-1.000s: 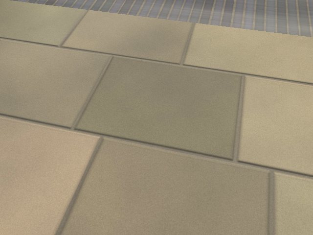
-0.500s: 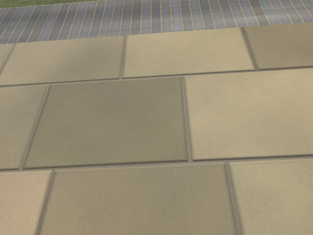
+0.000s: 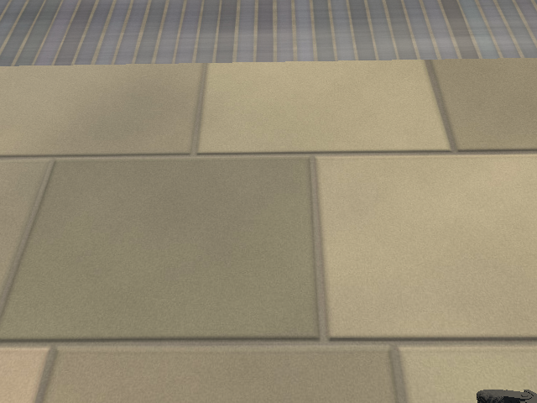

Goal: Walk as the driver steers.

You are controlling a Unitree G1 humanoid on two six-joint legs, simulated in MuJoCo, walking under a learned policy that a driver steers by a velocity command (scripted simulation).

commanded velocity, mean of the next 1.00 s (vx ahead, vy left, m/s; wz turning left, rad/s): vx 0.25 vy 0.00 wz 0.13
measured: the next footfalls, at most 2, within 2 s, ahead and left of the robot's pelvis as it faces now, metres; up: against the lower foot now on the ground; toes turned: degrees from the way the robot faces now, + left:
right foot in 0.38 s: +0.43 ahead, -0.12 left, +0.00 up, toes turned +17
left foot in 0.72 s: +0.37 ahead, +0.11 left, +0.00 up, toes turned +12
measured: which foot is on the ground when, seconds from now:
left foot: down 0.00-0.38, up 0.40-0.70, down 0.72-1.00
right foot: up 0.00-0.36, down 0.38-0.74, up 0.76-1.00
